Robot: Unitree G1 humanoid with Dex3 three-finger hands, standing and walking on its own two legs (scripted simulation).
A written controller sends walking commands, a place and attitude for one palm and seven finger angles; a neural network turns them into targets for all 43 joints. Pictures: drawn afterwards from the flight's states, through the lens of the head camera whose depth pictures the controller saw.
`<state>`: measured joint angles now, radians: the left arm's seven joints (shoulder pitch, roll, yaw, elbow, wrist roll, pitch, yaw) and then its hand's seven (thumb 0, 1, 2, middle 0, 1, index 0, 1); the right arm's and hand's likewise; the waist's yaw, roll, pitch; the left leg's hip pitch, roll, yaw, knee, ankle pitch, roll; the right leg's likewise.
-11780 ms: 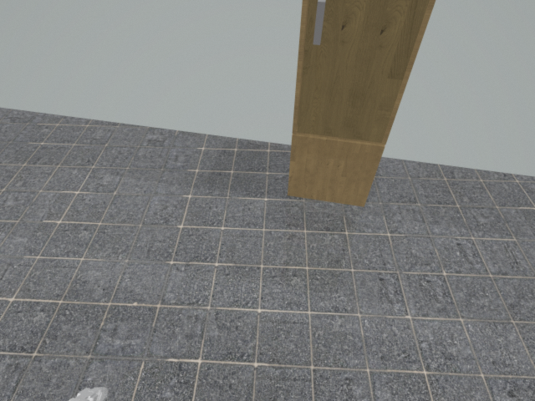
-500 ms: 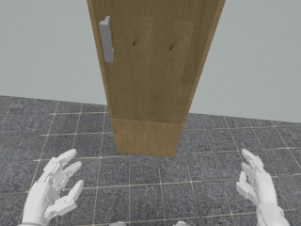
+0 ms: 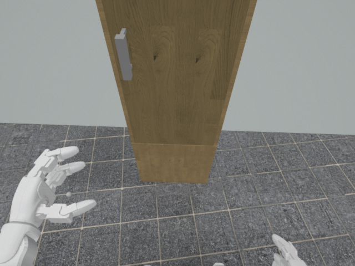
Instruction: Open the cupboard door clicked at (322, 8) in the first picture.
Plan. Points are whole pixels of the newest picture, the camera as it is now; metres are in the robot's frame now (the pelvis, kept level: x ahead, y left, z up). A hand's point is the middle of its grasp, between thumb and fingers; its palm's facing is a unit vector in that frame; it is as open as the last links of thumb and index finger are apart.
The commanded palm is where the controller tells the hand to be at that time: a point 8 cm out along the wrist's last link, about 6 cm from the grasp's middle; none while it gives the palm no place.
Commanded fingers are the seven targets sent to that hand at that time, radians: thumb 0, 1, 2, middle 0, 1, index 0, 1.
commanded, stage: raise the hand with hooked fingers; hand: left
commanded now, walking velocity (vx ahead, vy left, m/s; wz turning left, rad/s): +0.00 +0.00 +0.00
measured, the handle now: (125, 54) +0.62 +0.18 +0.15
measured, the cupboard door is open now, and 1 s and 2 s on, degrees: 0 0 0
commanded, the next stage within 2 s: move the hooked fingers beside the handle in 1.16 s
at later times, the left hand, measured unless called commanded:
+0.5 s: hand (41, 153) +0.29 +0.27 +0.14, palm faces +0.07 -1.00 -0.06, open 13.9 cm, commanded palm +0.26 +0.31 +0.15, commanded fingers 0.00 -0.50 0.30 -0.30 -1.20 -0.30 -1.20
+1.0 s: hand (48, 135) +0.31 +0.26 +0.16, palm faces +0.06 -1.00 -0.04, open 14.0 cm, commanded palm +0.28 +0.30 +0.17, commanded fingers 0.00 -0.50 0.30 -0.30 -1.20 -0.30 -1.20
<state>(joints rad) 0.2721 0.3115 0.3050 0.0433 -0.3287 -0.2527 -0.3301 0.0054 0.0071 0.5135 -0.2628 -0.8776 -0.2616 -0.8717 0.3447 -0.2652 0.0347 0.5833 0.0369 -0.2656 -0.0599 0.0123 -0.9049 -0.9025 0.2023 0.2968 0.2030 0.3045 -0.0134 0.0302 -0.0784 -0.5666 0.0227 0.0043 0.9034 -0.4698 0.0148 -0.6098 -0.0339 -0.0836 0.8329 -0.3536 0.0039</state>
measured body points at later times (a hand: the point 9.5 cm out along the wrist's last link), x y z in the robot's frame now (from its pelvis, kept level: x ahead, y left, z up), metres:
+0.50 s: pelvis +0.02 +0.00 +0.02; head +0.02 +0.00 +0.47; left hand +0.28 +0.32 +0.15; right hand +0.21 -0.22 -0.04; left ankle -0.01 +0.11 -0.70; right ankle +0.04 -0.13 -0.70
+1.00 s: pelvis +0.02 -0.01 +0.03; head +0.02 -0.02 +0.48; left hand +0.30 +0.31 +0.17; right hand +0.18 -0.26 -0.04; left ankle -0.01 +0.11 -0.70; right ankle +0.04 -0.13 -0.70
